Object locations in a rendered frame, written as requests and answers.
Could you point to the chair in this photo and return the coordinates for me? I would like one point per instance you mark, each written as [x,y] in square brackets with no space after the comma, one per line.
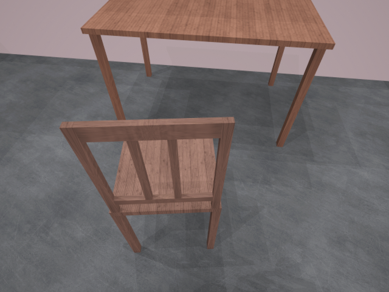
[167,166]

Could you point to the table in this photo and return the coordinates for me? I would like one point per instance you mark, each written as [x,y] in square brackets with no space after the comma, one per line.
[282,23]

